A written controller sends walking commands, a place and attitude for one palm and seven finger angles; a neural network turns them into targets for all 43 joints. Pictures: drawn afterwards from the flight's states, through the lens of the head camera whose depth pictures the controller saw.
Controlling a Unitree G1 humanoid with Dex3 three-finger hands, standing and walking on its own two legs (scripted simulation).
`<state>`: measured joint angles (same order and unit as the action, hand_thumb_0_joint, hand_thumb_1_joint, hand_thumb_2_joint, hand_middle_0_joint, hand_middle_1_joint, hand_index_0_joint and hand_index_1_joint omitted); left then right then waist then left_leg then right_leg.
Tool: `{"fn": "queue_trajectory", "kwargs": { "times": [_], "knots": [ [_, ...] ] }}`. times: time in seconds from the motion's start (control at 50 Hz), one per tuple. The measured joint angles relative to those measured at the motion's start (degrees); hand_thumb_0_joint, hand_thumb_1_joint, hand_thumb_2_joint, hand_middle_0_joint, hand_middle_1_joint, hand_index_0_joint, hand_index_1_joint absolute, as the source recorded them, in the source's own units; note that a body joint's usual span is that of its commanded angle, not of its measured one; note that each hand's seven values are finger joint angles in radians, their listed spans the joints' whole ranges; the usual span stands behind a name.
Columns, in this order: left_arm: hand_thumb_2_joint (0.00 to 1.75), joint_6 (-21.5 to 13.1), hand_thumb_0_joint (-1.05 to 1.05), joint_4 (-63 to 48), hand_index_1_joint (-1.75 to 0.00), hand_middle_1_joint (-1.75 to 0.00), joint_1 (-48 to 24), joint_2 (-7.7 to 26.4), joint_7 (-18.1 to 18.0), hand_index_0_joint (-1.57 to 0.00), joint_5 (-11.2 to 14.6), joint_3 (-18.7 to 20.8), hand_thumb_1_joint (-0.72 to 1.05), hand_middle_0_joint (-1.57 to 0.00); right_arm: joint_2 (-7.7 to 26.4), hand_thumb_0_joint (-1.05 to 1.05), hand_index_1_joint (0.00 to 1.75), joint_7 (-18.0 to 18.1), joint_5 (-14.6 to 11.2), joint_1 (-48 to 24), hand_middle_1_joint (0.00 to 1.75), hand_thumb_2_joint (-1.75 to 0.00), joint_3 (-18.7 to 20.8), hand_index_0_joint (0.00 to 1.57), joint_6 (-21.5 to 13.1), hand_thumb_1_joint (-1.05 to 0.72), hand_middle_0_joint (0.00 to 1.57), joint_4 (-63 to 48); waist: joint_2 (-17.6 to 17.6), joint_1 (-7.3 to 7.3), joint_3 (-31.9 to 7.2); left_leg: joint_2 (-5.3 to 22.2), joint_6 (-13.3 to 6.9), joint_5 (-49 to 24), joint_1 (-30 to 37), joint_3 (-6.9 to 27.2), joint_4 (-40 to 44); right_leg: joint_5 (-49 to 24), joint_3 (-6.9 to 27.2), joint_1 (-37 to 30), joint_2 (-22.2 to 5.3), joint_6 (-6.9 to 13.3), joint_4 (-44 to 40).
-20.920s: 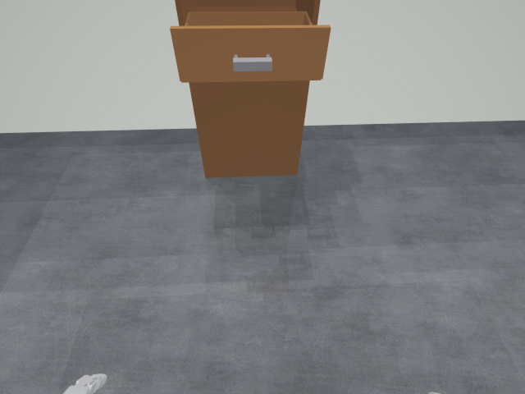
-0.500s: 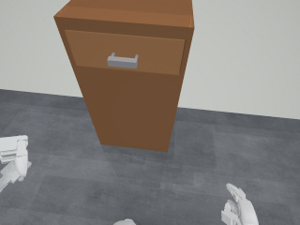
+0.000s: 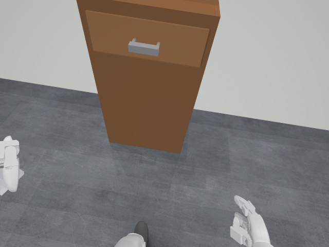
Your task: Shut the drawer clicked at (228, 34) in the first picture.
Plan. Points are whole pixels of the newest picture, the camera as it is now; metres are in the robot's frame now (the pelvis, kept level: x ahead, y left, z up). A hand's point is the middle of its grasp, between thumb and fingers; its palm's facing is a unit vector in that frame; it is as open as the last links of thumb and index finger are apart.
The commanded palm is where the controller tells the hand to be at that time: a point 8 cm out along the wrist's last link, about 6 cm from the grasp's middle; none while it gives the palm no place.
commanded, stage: stop stepping back and stand still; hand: left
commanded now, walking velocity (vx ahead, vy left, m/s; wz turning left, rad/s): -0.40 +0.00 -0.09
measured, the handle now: (145, 45) +0.79 +0.17 +0.05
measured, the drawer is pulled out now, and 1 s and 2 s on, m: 0.00 0.00 0.00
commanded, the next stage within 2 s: let the arm hang, fingers relaxed in 1.20 s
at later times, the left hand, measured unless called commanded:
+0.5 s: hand out of the picture +0.04 +0.29 +0.20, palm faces +0.40 -0.85 -0.35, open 3.3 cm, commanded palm +0.01 +0.31 +0.20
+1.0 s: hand out of the picture -0.05 +0.31 +0.18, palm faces +0.45 -0.81 -0.38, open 3.3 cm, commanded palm -0.09 +0.33 +0.20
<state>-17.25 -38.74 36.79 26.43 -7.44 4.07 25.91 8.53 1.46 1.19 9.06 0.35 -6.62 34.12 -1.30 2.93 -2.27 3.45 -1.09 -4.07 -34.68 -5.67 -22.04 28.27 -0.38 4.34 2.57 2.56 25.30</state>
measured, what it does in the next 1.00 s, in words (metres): walks backwards: left foot, then right foot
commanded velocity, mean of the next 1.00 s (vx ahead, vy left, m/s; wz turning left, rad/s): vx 0.25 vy -0.03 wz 0.00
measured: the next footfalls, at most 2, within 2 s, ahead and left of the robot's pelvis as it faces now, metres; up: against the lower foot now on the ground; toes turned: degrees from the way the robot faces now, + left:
left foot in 0.12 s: +0.16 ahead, +0.07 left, +0.00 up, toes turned +2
right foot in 0.30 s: -0.02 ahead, -0.10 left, +0.01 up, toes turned -4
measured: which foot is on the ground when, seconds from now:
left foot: down 0.00-0.00, up 0.02-0.10, down 0.12-0.30, up 0.32-0.50, down 0.52-0.82, up 0.84-1.00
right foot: down 0.00-0.12, up 0.14-0.28, down 0.30-0.52, up 0.54-0.82, down 0.84-1.00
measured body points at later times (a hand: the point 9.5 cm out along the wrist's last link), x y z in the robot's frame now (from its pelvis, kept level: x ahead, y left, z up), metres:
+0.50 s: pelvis -0.14 +0.04 +0.01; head -0.18 +0.09 +0.45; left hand +0.01 +0.33 +0.22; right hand -0.02 -0.23 -0.05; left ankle -0.12 +0.14 -0.70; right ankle -0.07 -0.10 -0.71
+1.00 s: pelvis -0.24 +0.06 +0.00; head -0.27 +0.07 +0.45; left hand -0.08 +0.35 +0.20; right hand -0.11 -0.20 -0.08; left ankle -0.20 +0.17 -0.68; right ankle -0.29 -0.06 -0.72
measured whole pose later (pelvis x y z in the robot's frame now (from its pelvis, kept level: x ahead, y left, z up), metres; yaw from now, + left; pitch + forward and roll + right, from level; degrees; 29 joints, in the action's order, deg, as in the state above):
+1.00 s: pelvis -0.24 +0.06 +0.00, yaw -3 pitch -1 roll -1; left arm -12.0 -30.0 32.9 20.0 -8.2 2.0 23.7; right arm 11.9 3.7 -0.6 14.4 1.7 -4.2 40.2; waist -0.5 1.8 -3.4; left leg 3.3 -1.1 21.4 -28.8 -2.0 -57.0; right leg 22.9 -4.8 11.2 -1.4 1.4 34.8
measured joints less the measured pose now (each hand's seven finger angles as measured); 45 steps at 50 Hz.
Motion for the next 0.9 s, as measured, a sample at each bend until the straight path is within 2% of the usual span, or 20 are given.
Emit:
{"fn": "queue_trajectory", "kwargs": {
  "times": [0.06, 0.1, 0.14, 0.18, 0.22, 0.28, 0.32, 0.38, 0.42, 0.46, 0.5, 0.52, 0.58, 0.62, 0.66, 0.72, 0.8, 0.84, 0.86, 0.9],
  "knots": [
    [0.9, -0.73, 0.02, 1.28, -1.59, -1.6, -2.17, -2.22, 1.12, -1.41, -1.14, -3.59, 0.88, -1.41, 0.94, 0.01, 0.3, 0.91, 0.06, -1.63, 0.3, -0.9, -0.38, 0.21, 0.77, -0.9, 0.21, 2.72, 2.33, 0.97, 2.41, 0.42, 1.55, 12.13, -0.94, 1.64, -10.65, -5.38, 1.32, -0.73, 0.84, -2.44, -0.01],
    [0.9, -0.08, 0.02, 2.11, -1.59, -1.6, -3.02, -1.87, 1.74, -1.41, -1.27, -4.43, 0.88, -1.41, 0.59, 0.01, 0.3, 1.51, -0.56, 0.27, 0.3, -0.9, -0.88, 0.21, 1.37, -0.9, 0.21, 3.82, 1.17, 0.63, 1.09, -1.1, 1.4, 10.32, 3.42, 1.26, -11.55, -4.01, 2.1, -1.0, -0.14, -3.89, 1.55],
    [0.9, 1.41, 0.02, 3.24, -1.59, -1.6, -5.04, -1.84, 2.01, -1.41, -0.93, -4.22, 0.88, -1.41, 0.42, 0.01, 0.3, 2.18, -1.18, 1.25, 0.3, -0.9, -1.07, 0.21, 1.78, -0.9, 0.21, 3.51, 0.25, -0.97, 0.96, -1.99, -2.82, 5.19, 6.78, 0.83, -8.57, -3.77, 1.16, 1.35, -0.91, -4.59, 7.92],
    [0.9, 2.63, 0.02, 5.91, -1.59, -1.6, -7.75, -1.92, 1.87, -1.41, -0.49, -3.85, 0.88, -1.41, 0.61, 0.01, 0.3, 2.07, -1.22, 0.97, 0.3, -0.9, -0.95, 0.21, 1.07, -0.9, 0.21, 2.63, 0.09, -2.62, 2.47, -2.06, -4.52, 4.85, 8.77, 0.45, -6.39, 0.33, 2.24, 5.67, -0.16, -4.18, 17.04],
    [0.9, 4.18, 0.02, 8.13, -1.59, -1.6, -8.47, -1.74, 1.55, -1.41, -0.24, -3.57, 0.88, -1.41, 1.0, 0.01, 0.3, 1.65, -1.05, 1.26, 0.3, -0.9, -1.01, 0.21, 0.51, -0.9, 0.21, 1.31, 0.37, -4.68, 3.17, -2.04, -4.22, 3.54, 10.28, 0.74, -3.55, 3.46, 1.93, 8.79, 0.71, -2.88, 20.19],
    [0.9, 6.06, 0.02, 7.99, -1.59, -1.6, -5.36, -1.39, 1.02, -1.41, -0.32, -3.15, 0.88, -1.41, 1.62, 0.01, 0.3, 1.24, -0.94, 2.68, 0.3, -0.9, -0.86, 0.21, 0.9, -0.9, 0.21, -1.19, 0.38, -6.99, 3.29, -2.6, -2.14, 6.52, 10.81, 1.44, -1.07, 3.64, -1.45, 9.52, 0.96, -1.19, 13.82],
    [0.9, 6.55, 0.02, 5.38, -1.59, -1.6, -1.44, -0.72, 0.95, -1.4, -0.8, -2.91, 0.89, -1.41, 2.45, 0.01, 0.3, 1.12, -1.12, 3.65, 0.3, -0.9, -0.31, 0.2, 1.65, -0.9, 0.21, -2.8, 0.16, -7.58, 3.47, -3.29, -0.05, 16.13, 7.68, 1.55, -6.03, -1.37, -2.63, 9.56, 0.56, -0.19, 9.04],
    [0.9, 6.8, 0.02, -0.22, -1.59, -1.6, 3.45, -0.64, 1.64, -1.4, -1.76, -3.65, 0.88, -1.41, 3.84, 0.01, 0.3, 1.25, -0.82, 5.05, 0.3, -0.9, 1.0, 0.2, 3.57, -0.9, 0.21, -0.27, -1.26, -4.82, 1.86, -5.21, 2.17, 22.75, -0.9, 3.2, -34.33, -10.2, -2.58, 12.66, -1.44, -0.18, 9.19],
    [0.9, 6.28, 0.02, -2.01, -1.59, -1.6, 3.97, -1.23, 1.8, -1.41, -2.21, -3.23, 0.88, -1.41, 3.96, 0.01, 0.3, 1.63, -0.77, 6.13, 0.3, -0.9, 1.23, 0.2, 4.75, -0.9, 0.2, 2.45, -2.77, -2.38, -0.62, -4.42, 2.05, 22.75, -1.43, 2.97, -44.15, -9.71, -2.93, 14.66, -3.15, -0.31, 8.76],
    [0.9, 5.32, 0.02, -0.93, -1.59, -1.6, 2.25, -2.09, 0.78, -1.41, -2.62, -2.36, 0.88, -1.41, 3.61, 0.01, 0.3, 2.48, -0.7, 7.25, 0.3, -0.9, 1.07, 0.2, 4.6, -0.9, 0.2, 3.58, -3.81, -0.74, -2.64, -2.26, 0.85, 25.11, 4.04, 2.4, -38.75, -7.35, -4.05, 16.41, -4.63, -0.24, 8.27],
    [0.9, 4.92, 0.02, 1.61, -1.59, -1.6, -1.53, -3.39, -0.64, -1.41, -2.52, -1.85, 0.88, -1.41, 4.16, 0.01, 0.3, 3.15, -1.0, 7.79, 0.3, -0.9, 0.85, 0.2, 2.81, -0.9, 0.2, 3.14, -3.06, -0.66, -3.27, -0.73, -0.19, 26.28, 12.41, 2.63, -24.98, -4.77, -5.8, 18.78, -5.62, -0.22, 10.19],
    [0.9, 4.88, 0.02, 2.88, -1.59, -1.6, -4.23, -4.12, -1.35, -1.41, -2.44, -1.9, 0.88, -1.41, 5.06, 0.01, 0.3, 3.46, -1.11, 7.74, 0.3, -0.9, 0.86, 0.2, 1.45, -0.9, 0.2, 2.13, -1.44, -1.31, -2.81, -0.12, -0.87, 27.73, 16.04, 4.08, -17.62, -2.28, -6.43, 20.91, -5.36, -0.62, 13.62],
    [0.9, 4.74, 0.02, 9.46, -1.59, -1.6, -13.8, -4.61, -2.0, -1.41, -3.81, -2.18, 0.88, -1.41, 3.01, 0.01, 0.3, 3.11, -1.19, 5.35, 0.3, -0.9, 0.95, 0.2, -1.09, -0.9, 0.2, 2.78, -2.25, -3.51, 2.02, -2.1, -1.52, 23.38, 14.71, 4.34, -19.97, -1.32, -0.67, 28.26, -3.85, -1.97, 36.96],
    [0.9, 5.42, 0.02, 10.46, -1.59, -1.6, -14.21, -4.37, -1.3, -1.41, -4.12, -2.55, 0.89, -1.41, 0.82, 0.01, 0.3, 1.26, -1.35, 5.89, 0.3, -0.9, 0.16, 0.2, -1.6, -0.9, 0.2, 3.1, -2.35, -5.29, 2.07, -2.14, -1.74, 20.91, 14.97, 4.91, -18.0, -4.9, 0.02, 31.13, -1.98, -2.32, 48.01],
    [0.9, 5.6, 0.02, 7.57, -1.59, -1.6, -10.61, -4.21, -0.94, -1.41, -3.76, -3.49, 0.89, -1.41, -1.14, 0.01, 0.3, -0.29, -1.3, 7.33, 0.3, -0.9, -0.87, 0.2, -1.7, -0.9, 0.2, 3.09, -2.32, -6.79, 1.2, -1.57, -1.53, 18.45, 15.48, 5.65, -14.1, -8.45, -0.95, 31.62, -1.16, -2.3, 50.86],
    [0.9, 4.87, 0.02, 1.73, -1.59, -1.6, -2.31, -3.82, -0.48, -1.41, -3.26, -5.32, 0.89, -1.41, -2.8, 0.01, 0.3, -1.01, -0.89, 9.7, 0.3, -0.9, -2.07, 0.21, -0.78, -0.9, 0.21, 3.22, -1.54, -6.93, -0.47, 0.24, -0.38, 17.08, 16.48, 6.02, -7.86, -9.05, -4.1, 26.37, -0.78, -1.51, 39.64],
    [0.9, 4.41, 0.02, -0.89, -1.59, -1.6, 3.87, -0.64, -0.67, -1.41, -3.45, -4.28, 0.88, -1.41, -2.5, 0.01, 0.3, 0.52, 0.0, 11.81, 0.3, -0.9, -1.92, 0.21, 0.71, -0.89, 0.21, 2.25, 1.18, -5.68, -2.5, 1.75, 0.24, 18.83, 13.63, 6.24, -6.67, -0.55, -8.75, 11.96, -0.13, 0.17, 16.18],
    [0.9, 4.93, 0.02, -0.98, -1.59, -1.6, 2.74, 2.13, -0.82, -1.41, -3.15, -1.47, 0.88, -1.41, -1.66, 0.01, 0.31, 1.07, -0.58, 11.26, 0.3, -0.9, -1.59, 0.21, 0.84, -0.89, 0.21, 1.24, -0.43, -4.29, -2.31, -0.27, 0.21, 24.07, 7.87, 4.49, -15.29, -1.62, -7.04, 4.67, -1.93, 2.38, 4.8],
    [0.9, 4.8, 0.02, -0.19, -1.59, -1.6, 0.59, 1.91, -0.47, -1.41, -3.04, -0.95, 0.88, -1.41, -0.33, 0.01, 0.31, 1.29, -0.95, 9.77, 0.3, -0.9, -1.15, 0.21, 0.95, -0.89, 0.21, 1.61, 0.3, -2.91, -1.34, -0.32, 0.22, 25.77, 4.04, 4.71, -23.85, -8.34, -6.55, 5.27, -2.36, 1.47, 3.57],
    [0.9, 4.8, 0.02, 2.73, -1.59, -1.6, -3.6, -0.45, 0.28, -1.41, -2.83, -1.7, 0.88, -1.41, 2.64, 0.01, 0.31, 1.48, -0.91, 6.53, 0.3, -0.9, -0.07, 0.21, 1.86, -0.89, 0.21, 4.76, 3.99, -2.03, 0.63, -0.12, 0.84, 25.75, -0.65, 6.86, -40.37, -8.5, -7.72, 6.76, -1.27, -0.59, 8.13]
  ]
}}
